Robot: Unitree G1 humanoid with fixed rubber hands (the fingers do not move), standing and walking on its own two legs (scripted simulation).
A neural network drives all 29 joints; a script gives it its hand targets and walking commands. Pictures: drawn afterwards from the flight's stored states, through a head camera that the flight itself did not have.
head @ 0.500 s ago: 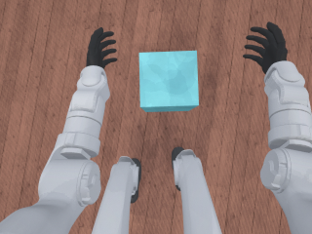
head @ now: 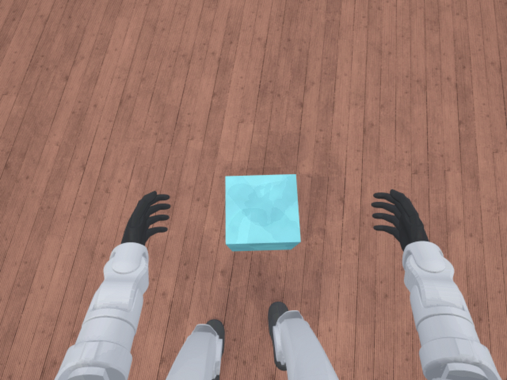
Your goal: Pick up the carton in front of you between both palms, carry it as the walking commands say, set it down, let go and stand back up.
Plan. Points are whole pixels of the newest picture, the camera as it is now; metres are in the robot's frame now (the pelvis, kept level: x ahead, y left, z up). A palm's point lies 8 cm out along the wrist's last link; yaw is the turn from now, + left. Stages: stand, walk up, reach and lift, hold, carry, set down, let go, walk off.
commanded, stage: let go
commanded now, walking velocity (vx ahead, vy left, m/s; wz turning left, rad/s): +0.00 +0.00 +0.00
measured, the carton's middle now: (261, 216) +0.46 -0.04 -0.59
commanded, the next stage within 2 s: stand in 0.82 s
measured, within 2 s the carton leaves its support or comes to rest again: neither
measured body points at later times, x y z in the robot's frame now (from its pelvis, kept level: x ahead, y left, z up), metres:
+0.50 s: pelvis +0.03 +0.05 +0.06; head +0.06 +0.05 +0.51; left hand +0.21 +0.28 -0.02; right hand +0.20 -0.19 -0.02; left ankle -0.01 +0.14 -0.68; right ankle +0.04 -0.09 -0.68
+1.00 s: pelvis +0.04 +0.03 +0.05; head +0.06 +0.02 +0.50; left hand +0.20 +0.30 -0.04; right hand +0.21 -0.24 -0.03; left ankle -0.01 +0.14 -0.68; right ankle +0.04 -0.09 -0.68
